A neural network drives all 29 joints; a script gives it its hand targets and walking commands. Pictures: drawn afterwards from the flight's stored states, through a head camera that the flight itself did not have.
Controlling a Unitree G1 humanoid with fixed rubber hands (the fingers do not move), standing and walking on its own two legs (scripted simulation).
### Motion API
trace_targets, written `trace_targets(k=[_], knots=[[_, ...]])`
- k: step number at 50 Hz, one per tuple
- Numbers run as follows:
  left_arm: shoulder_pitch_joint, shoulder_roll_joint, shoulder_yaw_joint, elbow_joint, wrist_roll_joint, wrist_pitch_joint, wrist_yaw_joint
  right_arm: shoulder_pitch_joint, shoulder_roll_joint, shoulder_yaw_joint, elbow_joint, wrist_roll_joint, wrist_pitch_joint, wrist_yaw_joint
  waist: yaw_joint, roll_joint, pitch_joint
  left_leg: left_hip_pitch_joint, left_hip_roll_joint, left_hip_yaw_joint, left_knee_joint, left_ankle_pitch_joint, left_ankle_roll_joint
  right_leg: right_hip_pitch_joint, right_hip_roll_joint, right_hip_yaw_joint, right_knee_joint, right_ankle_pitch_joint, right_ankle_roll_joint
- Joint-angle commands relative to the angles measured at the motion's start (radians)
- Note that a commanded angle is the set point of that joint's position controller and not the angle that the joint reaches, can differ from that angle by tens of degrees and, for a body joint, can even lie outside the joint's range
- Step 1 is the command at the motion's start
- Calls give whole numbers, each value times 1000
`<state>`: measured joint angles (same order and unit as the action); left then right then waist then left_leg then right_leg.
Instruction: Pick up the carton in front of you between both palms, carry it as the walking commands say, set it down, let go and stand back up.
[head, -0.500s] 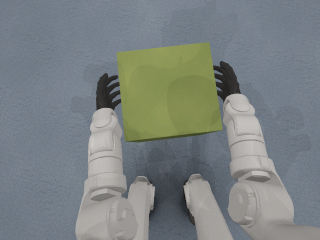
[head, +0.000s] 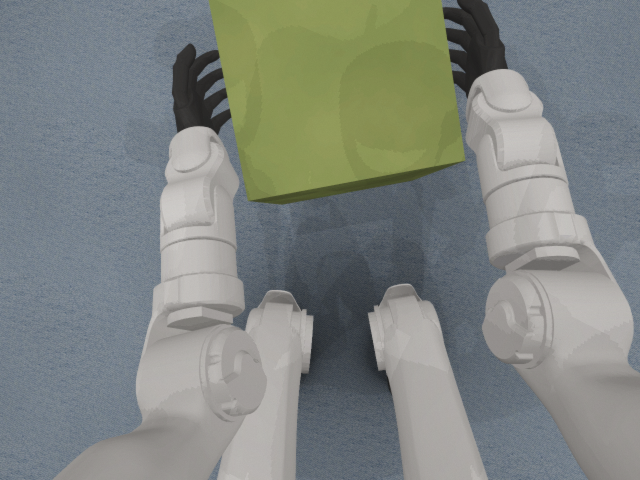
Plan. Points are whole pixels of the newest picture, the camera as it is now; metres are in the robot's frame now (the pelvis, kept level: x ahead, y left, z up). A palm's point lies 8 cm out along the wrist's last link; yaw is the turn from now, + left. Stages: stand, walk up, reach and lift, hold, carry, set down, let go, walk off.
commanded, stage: set down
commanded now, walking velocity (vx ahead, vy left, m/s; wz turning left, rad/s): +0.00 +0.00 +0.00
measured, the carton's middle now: (335, 109) +0.53 -0.02 -0.19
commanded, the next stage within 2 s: none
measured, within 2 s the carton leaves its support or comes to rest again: rests again in 0.88 s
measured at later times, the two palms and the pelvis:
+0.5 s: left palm (239, 134) +0.53 +0.12 -0.26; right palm (443, 87) +0.57 -0.17 -0.27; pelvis -0.01 -0.01 -0.10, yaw +1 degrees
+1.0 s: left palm (239, 139) +0.53 +0.13 -0.29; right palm (437, 98) +0.56 -0.17 -0.30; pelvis -0.01 -0.01 -0.13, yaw +2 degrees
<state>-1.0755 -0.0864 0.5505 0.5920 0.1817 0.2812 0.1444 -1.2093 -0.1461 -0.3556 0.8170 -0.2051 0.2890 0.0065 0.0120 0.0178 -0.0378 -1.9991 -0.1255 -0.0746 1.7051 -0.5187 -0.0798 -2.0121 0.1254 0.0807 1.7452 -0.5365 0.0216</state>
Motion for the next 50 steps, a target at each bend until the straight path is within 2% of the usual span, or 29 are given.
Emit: trace_targets(k=[1, 10, 23, 27, 30, 34, 39, 47, 50], knots=[[-723, -806, -531, 29, -115, -22, -214, -544, 897, 404, 14, 117, -24, 209, -4, -74, -1076, 512, -62, 160, -50, 305, 6, 604, 33, -112, -124, 357, 15], [-857, -715, -508, 33, -154, -33, -202, -670, 809, 425, 44, 154, -31, 196, 10, -99, -1061, 429, -51, 181, 85, 290, 8, 589, 17, -109, -1, 369, 15], [-1039, -605, -526, 45, -248, -57, -186, -835, 695, 498, 88, 258, -50, 194, 34, -125, -1016, 386, -21, 192, 269, 326, 23, 603, -11, -94, 189, 442, 5], [-1086, -622, -579, 5, -283, -65, -180, -881, 694, 528, 35, 308, -66, 200, 15, -74, -1063, 483, -21, 185, 317, 420, 30, 553, -8, -87, 223, 497, -5], [-1071, -648, -609, 14, -303, -70, -179, -849, 705, 525, 50, 322, -75, 200, -2, -55, -1067, 496, -25, 177, 343, 469, 35, 549, -8, -84, 253, 547, -11], [-1032, -656, -594, 63, -296, -72, -186, -801, 700, 493, 110, 302, -79, 212, -19, -29, -949, 479, -27, 163, 359, 452, 39, 432, -10, -89, 263, 477, -20], [-1011, -635, -544, 112, -274, -76, -189, -810, 674, 459, 146, 282, -86, 228, -22, -23, -815, 426, -27, 156, 364, 381, 42, 333, -14, -87, 268, 379, -32], [-1013, -594, -477, 178, -261, -86, -192, -884, 608, 441, 148, 282, -104, 233, -16, -41, -685, 350, -25, 148, 376, 307, 53, 297, -24, -74, 281, 310, -45], [-1009, -576, -453, 211, -255, -87, -201, -867, 593, 425, 180, 267, -101, 233, -15, -38, -620, 311, -25, 149, 380, 273, 53, 288, -27, -66, 284, 287, -50]])
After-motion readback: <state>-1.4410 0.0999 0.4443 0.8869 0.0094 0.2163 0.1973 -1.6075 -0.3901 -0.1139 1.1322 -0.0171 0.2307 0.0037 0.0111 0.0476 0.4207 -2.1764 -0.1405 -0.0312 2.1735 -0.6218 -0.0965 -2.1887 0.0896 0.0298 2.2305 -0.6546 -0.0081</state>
